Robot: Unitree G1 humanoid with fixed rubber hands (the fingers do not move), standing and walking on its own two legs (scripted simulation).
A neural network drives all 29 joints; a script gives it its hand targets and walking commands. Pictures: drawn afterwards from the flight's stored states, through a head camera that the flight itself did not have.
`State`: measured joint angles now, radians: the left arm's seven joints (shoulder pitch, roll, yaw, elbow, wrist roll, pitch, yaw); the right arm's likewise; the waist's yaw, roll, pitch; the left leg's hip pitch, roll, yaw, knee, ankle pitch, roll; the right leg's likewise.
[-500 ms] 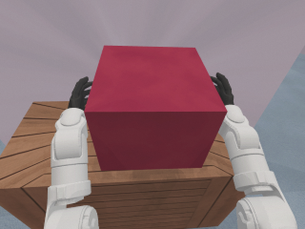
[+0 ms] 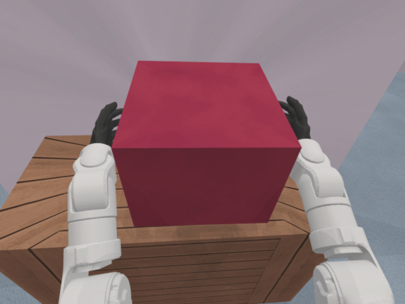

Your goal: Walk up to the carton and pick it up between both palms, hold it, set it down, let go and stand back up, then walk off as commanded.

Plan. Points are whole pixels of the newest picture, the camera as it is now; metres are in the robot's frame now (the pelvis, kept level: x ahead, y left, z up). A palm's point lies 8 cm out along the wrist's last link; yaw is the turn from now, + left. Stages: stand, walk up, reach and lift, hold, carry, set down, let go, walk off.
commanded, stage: hold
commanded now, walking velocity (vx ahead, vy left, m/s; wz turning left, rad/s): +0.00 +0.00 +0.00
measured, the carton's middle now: (200, 139) +0.40 +0.00 +0.14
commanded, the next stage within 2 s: set down in 0.48 s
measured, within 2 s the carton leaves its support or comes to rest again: neither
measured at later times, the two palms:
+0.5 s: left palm (103, 144) +0.35 +0.18 +0.18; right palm (296, 138) +0.35 -0.18 +0.18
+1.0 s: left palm (106, 149) +0.37 +0.19 +0.15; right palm (284, 148) +0.37 -0.17 +0.14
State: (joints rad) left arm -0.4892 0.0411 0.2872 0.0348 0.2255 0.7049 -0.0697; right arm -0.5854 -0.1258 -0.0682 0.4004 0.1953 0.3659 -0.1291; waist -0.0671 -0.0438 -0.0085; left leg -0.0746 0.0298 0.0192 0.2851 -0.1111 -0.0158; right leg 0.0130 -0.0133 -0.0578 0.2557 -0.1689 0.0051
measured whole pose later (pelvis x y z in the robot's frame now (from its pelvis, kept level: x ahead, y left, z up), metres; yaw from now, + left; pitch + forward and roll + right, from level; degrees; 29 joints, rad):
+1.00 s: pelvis +0.02 +0.00 +0.00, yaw +1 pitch -6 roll +0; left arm -0.47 0.02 0.27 0.21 0.27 0.41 -0.08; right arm -0.50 -0.06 -0.16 0.56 0.02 0.02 -0.08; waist -0.04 -0.06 0.04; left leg -0.03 0.01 0.00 0.27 -0.13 -0.02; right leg 0.07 -0.03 -0.08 0.24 -0.19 0.01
